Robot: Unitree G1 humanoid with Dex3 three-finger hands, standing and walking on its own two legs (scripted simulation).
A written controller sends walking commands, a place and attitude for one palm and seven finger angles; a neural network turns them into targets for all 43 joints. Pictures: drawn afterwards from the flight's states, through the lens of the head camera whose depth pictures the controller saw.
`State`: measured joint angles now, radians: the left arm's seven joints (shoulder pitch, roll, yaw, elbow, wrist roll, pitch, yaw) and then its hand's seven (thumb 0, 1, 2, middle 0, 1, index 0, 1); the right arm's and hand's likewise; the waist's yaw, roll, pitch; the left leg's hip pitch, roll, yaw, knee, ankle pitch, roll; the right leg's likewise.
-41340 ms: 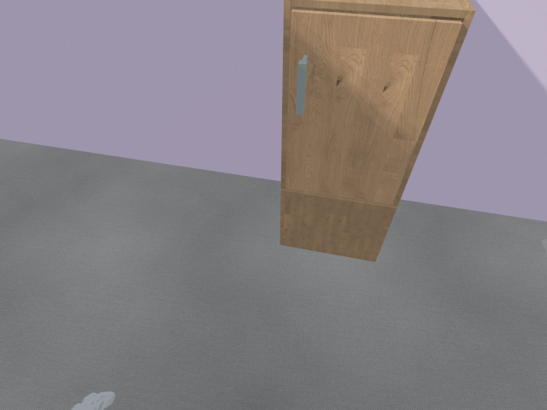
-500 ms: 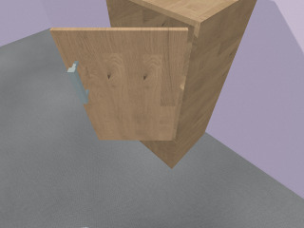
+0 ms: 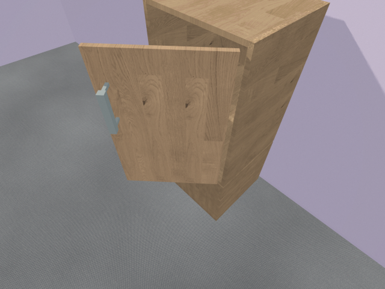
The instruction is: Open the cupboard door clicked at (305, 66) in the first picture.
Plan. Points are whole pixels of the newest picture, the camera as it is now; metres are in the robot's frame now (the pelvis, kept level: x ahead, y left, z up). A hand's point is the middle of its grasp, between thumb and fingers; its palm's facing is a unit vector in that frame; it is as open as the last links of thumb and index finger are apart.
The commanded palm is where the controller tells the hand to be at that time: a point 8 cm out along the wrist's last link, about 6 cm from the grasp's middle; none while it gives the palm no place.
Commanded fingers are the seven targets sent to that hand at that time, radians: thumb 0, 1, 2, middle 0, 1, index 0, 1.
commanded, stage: look again from close up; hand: left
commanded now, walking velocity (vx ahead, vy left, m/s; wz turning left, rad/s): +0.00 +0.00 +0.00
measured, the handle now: (110, 109) +0.55 +0.28 +0.04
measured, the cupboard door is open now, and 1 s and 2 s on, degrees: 43 43 43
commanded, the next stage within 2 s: raise the hand with hooked fingers in 0.60 s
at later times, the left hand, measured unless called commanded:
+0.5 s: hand out of the picture +0.02 +0.19 -0.17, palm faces +0.02 -0.97 -0.24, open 7.3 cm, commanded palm none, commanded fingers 0.00 0.90 0.90 -0.20 -0.30 -0.20 -0.30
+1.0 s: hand (109, 230) +0.22 +0.19 +0.01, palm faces +0.09 -1.00 -0.01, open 7.9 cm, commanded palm +0.13 +0.25 -0.05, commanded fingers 0.00 0.53 0.74 -0.23 -0.54 -0.23 -0.54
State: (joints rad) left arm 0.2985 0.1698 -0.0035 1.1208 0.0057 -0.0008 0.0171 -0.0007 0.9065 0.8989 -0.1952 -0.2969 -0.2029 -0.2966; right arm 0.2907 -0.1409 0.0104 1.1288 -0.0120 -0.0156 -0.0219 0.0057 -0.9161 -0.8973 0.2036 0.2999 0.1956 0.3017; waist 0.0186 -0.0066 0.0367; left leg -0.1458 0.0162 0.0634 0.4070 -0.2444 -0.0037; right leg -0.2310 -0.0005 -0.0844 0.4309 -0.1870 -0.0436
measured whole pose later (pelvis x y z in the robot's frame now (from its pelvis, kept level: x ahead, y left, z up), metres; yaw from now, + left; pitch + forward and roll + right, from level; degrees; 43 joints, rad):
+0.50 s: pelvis +0.01 +0.02 +0.00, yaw +0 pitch -1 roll +1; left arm 0.27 0.14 -0.01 1.10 0.00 -0.02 0.03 0.00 0.92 0.90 -0.20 -0.30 -0.20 -0.30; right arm 0.34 -0.14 0.02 1.09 -0.01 -0.03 -0.02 0.01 -0.92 -0.90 0.20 0.30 0.20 0.30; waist -0.01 0.05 0.02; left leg -0.14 -0.01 0.07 0.44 -0.28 0.02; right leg -0.25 -0.03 -0.07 0.50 -0.23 -0.02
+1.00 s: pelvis +0.00 +0.01 -0.04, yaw +0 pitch +7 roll +1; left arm 0.32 0.17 0.15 0.19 -0.24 -0.49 -0.18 0.01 0.75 0.83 -0.20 -0.40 -0.21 -0.40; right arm 0.17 -0.27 -0.06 0.64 0.01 -0.31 -0.02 0.01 -0.92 -0.90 0.20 0.30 0.20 0.30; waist -0.01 -0.03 -0.10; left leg -0.49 0.00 0.07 0.78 -0.42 0.01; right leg -0.58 -0.04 -0.07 0.81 -0.36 -0.04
